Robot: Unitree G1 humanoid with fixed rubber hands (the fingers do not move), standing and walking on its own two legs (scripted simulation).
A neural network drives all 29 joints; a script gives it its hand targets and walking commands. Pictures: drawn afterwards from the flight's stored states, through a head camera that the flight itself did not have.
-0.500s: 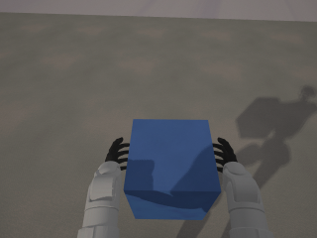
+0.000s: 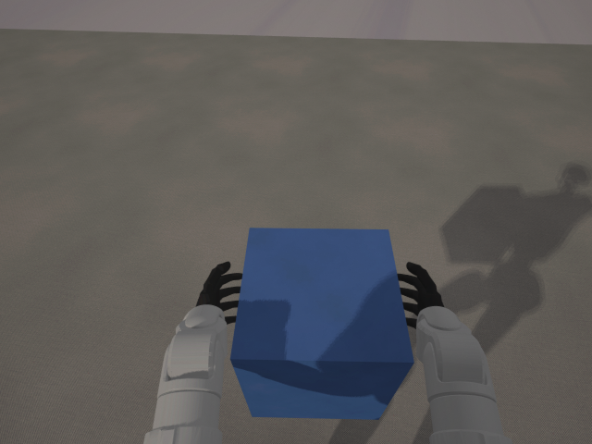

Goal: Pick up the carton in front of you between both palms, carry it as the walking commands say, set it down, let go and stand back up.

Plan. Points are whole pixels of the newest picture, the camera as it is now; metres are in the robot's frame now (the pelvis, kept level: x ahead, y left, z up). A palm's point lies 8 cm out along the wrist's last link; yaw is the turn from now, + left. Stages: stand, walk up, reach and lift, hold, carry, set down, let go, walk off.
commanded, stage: carry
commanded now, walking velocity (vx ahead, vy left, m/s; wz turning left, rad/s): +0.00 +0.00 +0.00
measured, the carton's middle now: (316, 327) +0.31 +0.00 -0.04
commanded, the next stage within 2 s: hold in 0.32 s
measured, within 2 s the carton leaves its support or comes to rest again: neither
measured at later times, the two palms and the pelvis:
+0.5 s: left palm (219, 321) +0.28 +0.14 +0.04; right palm (445, 334) +0.26 -0.16 +0.04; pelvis -0.01 +0.00 +0.01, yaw -4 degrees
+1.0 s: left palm (210, 306) +0.29 +0.15 +0.05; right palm (433, 329) +0.26 -0.15 +0.05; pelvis -0.03 +0.04 +0.00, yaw -7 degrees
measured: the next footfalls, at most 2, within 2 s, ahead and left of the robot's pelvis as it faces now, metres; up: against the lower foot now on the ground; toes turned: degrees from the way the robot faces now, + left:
none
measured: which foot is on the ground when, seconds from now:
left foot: down 0.00-1.00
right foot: down 0.00-1.00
